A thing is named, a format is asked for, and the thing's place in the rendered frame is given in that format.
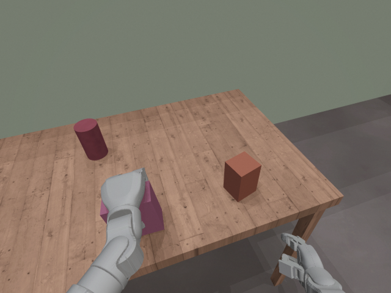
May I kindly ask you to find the table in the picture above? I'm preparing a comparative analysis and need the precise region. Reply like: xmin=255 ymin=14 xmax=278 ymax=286
xmin=0 ymin=89 xmax=344 ymax=293

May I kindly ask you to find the robot right forearm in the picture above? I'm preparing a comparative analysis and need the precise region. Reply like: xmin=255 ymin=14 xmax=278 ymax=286
xmin=304 ymin=267 xmax=345 ymax=293

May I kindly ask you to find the robot left forearm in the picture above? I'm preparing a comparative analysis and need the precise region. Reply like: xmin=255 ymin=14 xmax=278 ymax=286
xmin=66 ymin=205 xmax=144 ymax=293

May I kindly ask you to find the robot left hand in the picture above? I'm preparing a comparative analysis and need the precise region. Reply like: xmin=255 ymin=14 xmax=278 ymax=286
xmin=101 ymin=168 xmax=148 ymax=229

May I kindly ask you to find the sponge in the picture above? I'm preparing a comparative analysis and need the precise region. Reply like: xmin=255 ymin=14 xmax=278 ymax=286
xmin=100 ymin=181 xmax=164 ymax=236

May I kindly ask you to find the robot right hand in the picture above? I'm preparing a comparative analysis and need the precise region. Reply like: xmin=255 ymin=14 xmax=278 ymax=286
xmin=279 ymin=233 xmax=324 ymax=287

